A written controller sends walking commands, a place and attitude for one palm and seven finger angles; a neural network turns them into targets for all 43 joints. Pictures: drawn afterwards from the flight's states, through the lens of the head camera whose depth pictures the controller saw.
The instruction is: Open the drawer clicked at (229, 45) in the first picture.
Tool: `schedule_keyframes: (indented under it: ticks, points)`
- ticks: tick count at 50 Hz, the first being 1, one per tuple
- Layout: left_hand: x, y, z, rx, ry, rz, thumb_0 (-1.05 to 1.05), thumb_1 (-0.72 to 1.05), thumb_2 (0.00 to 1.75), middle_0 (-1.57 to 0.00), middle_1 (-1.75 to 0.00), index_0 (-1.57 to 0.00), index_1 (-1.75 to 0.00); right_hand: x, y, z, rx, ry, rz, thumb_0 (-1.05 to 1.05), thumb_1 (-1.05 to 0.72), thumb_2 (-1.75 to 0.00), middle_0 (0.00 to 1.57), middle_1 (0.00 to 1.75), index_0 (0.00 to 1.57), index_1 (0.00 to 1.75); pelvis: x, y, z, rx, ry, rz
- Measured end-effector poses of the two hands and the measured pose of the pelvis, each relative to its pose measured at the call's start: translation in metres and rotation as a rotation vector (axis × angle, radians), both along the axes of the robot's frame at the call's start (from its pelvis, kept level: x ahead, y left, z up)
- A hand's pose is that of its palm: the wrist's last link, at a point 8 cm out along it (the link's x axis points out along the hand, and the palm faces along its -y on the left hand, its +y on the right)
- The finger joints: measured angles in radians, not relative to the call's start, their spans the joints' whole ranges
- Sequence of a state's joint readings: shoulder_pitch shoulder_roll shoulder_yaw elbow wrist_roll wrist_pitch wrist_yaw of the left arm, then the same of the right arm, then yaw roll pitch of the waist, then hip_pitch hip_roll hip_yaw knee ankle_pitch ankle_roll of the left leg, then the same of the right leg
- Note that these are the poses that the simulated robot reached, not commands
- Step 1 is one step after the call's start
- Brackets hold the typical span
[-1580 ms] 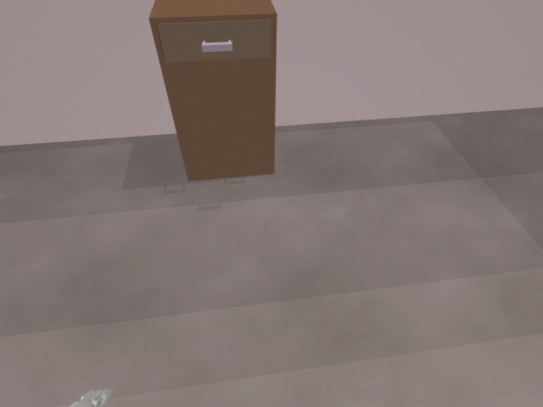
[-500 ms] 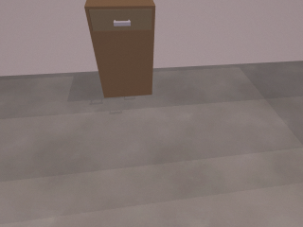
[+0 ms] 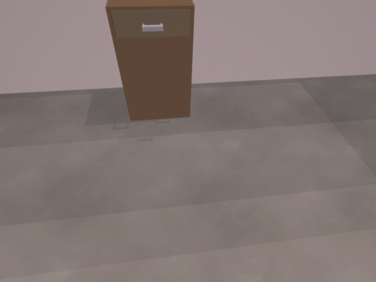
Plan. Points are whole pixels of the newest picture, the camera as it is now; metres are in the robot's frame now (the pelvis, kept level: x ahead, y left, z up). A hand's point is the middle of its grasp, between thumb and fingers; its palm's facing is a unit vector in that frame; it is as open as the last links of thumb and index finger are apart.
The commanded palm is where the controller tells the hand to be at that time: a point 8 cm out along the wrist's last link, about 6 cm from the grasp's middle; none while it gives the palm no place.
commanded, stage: walk to a spot facing it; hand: left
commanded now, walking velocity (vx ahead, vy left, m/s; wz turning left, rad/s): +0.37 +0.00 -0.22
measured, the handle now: (152, 26) +1.38 +0.29 -0.04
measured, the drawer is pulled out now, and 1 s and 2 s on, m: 0.00 0.00 0.00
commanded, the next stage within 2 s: turn to face it in 1.26 s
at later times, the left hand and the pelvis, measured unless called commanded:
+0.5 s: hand out of the picture +0.04 +0.20 -0.20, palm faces -0.03 -0.99 -0.12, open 7.4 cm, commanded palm none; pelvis +0.13 +0.03 -0.02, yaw -6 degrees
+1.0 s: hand (159, 177) +0.48 +0.13 -0.19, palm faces -0.18 -0.96 -0.19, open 7.3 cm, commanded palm none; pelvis +0.37 -0.03 -0.02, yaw -13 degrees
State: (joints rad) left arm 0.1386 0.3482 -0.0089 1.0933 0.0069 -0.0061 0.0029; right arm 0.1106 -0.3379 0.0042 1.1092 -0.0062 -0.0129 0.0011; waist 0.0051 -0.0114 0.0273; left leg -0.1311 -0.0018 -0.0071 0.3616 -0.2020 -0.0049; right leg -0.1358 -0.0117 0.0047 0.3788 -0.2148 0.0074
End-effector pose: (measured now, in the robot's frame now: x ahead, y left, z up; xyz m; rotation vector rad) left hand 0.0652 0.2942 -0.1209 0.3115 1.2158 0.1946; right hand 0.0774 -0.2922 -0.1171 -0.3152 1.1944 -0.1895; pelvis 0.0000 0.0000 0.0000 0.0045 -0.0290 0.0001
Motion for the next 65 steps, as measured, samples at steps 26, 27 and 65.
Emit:
schedule_keyframes:
  ticks: [26, 27, 65]
  points:
    - [-0.003, -0.043, -0.048, -0.206, 0.404, 0.069, 0.00, 0.90, 0.89, -0.21, -0.30, -0.20, -0.30, 0.037, 0.087, -0.026, 0.089, 0.065, -0.209, 0.00, -0.91, -0.90, 0.20, 0.30, 0.21, 0.29, 0.140, 0.031, -0.018, -0.022, 0.018, -0.114]
    - [0.016, -0.039, -0.047, -0.202, 0.384, 0.057, 0.00, 0.91, 0.89, -0.21, -0.30, -0.20, -0.30, 0.036, 0.092, -0.024, 0.095, 0.078, -0.224, 0.00, -0.91, -0.90, 0.20, 0.30, 0.20, 0.29, 0.148, 0.032, -0.015, -0.025, 0.018, -0.115]
    - [0.431, -0.110, -0.034, -0.171, 0.230, -0.046, 0.00, 0.91, 0.89, -0.20, -0.30, -0.20, -0.30, 0.459, 0.019, -0.027, 0.159, -0.047, -0.235, 0.01, -0.93, -0.90, 0.19, 0.30, 0.20, 0.29, 0.508, -0.034, -0.011, -0.019, 0.031, -0.232]
